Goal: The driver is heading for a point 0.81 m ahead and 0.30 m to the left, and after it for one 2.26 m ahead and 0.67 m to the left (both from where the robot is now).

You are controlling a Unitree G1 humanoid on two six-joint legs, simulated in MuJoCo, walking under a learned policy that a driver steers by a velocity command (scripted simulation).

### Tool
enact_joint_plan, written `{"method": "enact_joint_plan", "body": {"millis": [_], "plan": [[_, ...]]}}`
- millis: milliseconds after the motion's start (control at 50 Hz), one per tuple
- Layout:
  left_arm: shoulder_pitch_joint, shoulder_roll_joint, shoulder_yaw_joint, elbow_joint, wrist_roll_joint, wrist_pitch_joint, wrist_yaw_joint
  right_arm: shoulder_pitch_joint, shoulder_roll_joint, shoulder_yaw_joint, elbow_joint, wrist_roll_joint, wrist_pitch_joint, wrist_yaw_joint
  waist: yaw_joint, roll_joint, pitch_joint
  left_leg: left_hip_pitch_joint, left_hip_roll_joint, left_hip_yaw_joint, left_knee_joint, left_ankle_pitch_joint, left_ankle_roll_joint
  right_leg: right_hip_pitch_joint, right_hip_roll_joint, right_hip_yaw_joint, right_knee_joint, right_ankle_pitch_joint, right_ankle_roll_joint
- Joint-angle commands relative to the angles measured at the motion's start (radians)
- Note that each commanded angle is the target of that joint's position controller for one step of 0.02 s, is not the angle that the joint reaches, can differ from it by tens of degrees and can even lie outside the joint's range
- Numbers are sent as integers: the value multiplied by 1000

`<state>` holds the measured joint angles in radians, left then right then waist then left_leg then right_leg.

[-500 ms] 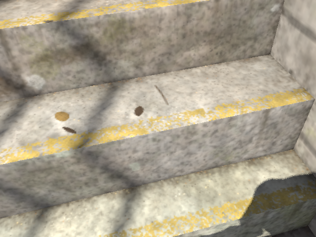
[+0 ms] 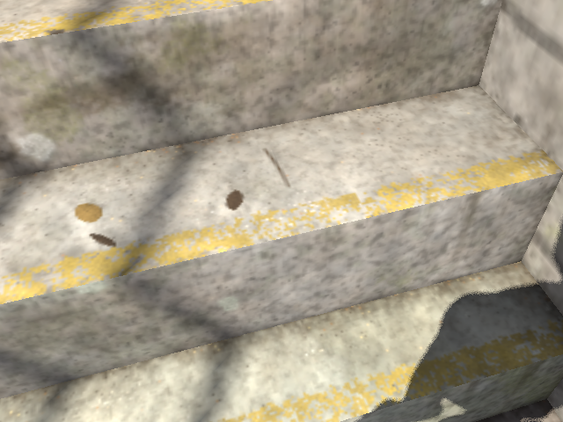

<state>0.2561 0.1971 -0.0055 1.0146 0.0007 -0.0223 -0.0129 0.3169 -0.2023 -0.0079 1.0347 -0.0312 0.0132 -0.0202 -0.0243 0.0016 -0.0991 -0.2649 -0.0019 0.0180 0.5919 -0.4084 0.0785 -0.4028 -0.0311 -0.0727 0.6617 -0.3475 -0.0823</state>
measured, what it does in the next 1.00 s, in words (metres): climbs: left foot 0.22 m higher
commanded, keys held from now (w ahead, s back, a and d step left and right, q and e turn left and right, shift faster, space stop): w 0.68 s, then w+q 0.32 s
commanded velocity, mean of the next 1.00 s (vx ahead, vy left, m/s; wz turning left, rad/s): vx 0.46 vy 0.00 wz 0.09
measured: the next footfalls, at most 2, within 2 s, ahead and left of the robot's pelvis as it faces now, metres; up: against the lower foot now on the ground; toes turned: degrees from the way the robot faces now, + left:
left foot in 0.34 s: +0.16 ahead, +0.15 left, +0.22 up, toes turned +4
right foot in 1.02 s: +0.30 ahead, -0.25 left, +0.22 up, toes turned +3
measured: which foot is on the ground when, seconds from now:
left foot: down 0.00-0.02, up 0.04-0.32, down 0.34-1.00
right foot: down 0.00-0.42, up 0.44-1.00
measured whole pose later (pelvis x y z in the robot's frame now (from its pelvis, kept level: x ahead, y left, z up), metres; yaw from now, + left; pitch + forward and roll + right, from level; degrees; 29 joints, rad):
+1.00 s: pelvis +0.28 -0.06 +0.25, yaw +5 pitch +7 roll -2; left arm -0.04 0.14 -0.11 0.67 0.01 -0.09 -0.05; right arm 0.53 -0.09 0.00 1.00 -0.01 -0.02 -0.04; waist -0.12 -0.01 -0.12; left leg -0.12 0.16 -0.13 0.38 -0.22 0.00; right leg -0.58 -0.09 -0.02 0.97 -0.21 0.00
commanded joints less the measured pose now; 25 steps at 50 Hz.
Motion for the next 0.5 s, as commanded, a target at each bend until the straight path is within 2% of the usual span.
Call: {"method": "enact_joint_plan", "body": {"millis": [20,40,60,80,100,120,140,160,180,200,220,240,260,280,300,320,340,360,380,400,420,440,460,480,500], "plan": [[325,204,57,42,17,-6,15,-199,24,32,-99,12,-44,28,170,-292,0,-542,-37,33,371,280,77,517,-214,410,-331,3,-169],[488,215,70,68,52,6,27,-182,46,39,-61,39,-83,31,248,-332,-107,-698,-125,-7,855,87,-4,666,-367,732,-497,-11,-273],[455,132,38,75,86,-4,40,-212,35,30,-68,62,-117,49,200,-170,-73,-828,-139,-169,1371,42,-25,679,-399,764,-471,87,-282],[369,97,23,59,78,-9,40,-291,74,46,-140,53,-149,64,154,-71,-30,-966,-139,-218,1629,106,-21,709,-344,654,-404,184,-253],[369,132,36,59,70,-24,38,-421,131,79,-258,40,-167,62,157,-47,77,-1180,-153,-208,1808,79,-18,727,-308,479,-328,494,-234],[397,69,17,76,70,-35,36,-451,138,90,-312,33,-182,70,146,8,70,-1301,-135,-227,1954,52,3,795,-305,418,-298,618,-205],[389,-15,-13,92,81,-40,33,-470,119,95,-371,40,-184,80,122,21,72,-1361,-116,-239,2022,-6,21,799,-294,372,-294,650,-163],[345,-59,-29,81,79,-46,35,-415,132,109,-399,45,-177,95,66,26,51,-1340,-88,-262,2033,4,45,729,-288,331,-304,595,-130],[243,-59,-39,47,64,-50,39,-358,142,129,-426,44,-167,110,-5,27,55,-1238,-51,-250,1926,57,60,531,-268,257,-369,465,-100],[166,-30,-43,31,58,-50,39,-332,147,147,-443,46,-150,117,-48,1,74,-1158,-38,-206,1903,91,62,317,-265,208,-460,359,-99],[84,-3,-45,16,52,-52,37,-330,132,157,-467,51,-128,114,-92,-3,118,-1047,-11,-170,1774,140,54,87,-235,122,-535,293,-91],[38,6,-55,8,39,-53,28,-363,102,163,-489,60,-108,97,-106,-8,140,-921,6,-124,1629,226,42,-102,-197,48,-591,284,-93],[87,16,-55,23,12,-54,25,-458,100,178,-520,49,-94,77,-64,-3,139,-838,19,-10,1452,266,19,-176,-169,19,-669,263,-115],[164,22,-52,56,-3,-48,30,-541,117,189,-541,39,-91,64,-18,-22,118,-812,53,64,1356,295,15,-116,-164,23,-709,312,-121],[208,84,-34,83,-40,-36,50,-626,135,222,-593,31,-100,58,-22,-81,39,-478,60,188,975,52,41,-184,-143,-54,-823,626,-105],[396,97,-29,145,-48,-30,61,-664,128,210,-589,47,-101,47,13,-120,-52,-306,-23,243,914,-104,44,-61,-148,-36,-711,1129,-134],[467,124,-20,162,-7,-47,53,-577,83,168,-542,43,-105,53,6,-196,-151,-277,-115,280,897,-265,61,199,-182,-43,-524,1837,-157],[388,203,1,134,13,-41,54,-378,29,131,-485,24,-105,66,-115,-285,-221,-325,-102,188,788,-303,80,446,-236,-21,-303,2278,-179],[346,233,21,102,13,-39,55,-215,-35,94,-435,1,-107,78,-145,-262,-342,-228,-57,32,659,-252,108,537,-243,-3,-118,2329,-178],[270,215,33,52,10,-49,34,-57,-114,58,-350,-10,-83,65,-162,-63,-383,-36,75,-292,432,-291,165,310,-203,-2,71,2085,-177],[133,142,24,-8,5,-57,3,107,-200,15,-251,-25,-37,36,-213,229,-343,101,188,-726,36,-555,246,-31,-57,31,329,1372,-181],[-67,40,14,-64,8,-62,-30,96,-225,-4,-197,-46,-17,10,-200,356,-207,21,260,-1061,-292,-582,307,-310,109,211,912,430,-141],[-251,-77,-10,-199,16,-72,-60,-73,-115,25,-200,-41,-23,4,-118,264,15,-220,272,-973,-240,-566,225,-546,139,372,1367,246,-128],[-297,-137,-41,-309,0,-74,-73,-180,16,56,-178,-40,-35,9,-16,208,151,-365,257,-721,-128,-543,161,-709,136,379,1503,194,-137],[-247,-132,-52,-337,10,-80,-76,-176,105,74,-126,-21,-51,16,53,134,215,-371,216,-532,-66,-402,92,-780,125,360,1497,221,-143]]}}
Over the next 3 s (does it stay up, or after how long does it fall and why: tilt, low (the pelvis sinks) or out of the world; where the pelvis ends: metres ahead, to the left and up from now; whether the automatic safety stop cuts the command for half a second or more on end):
falls after 2.96 s (tilt)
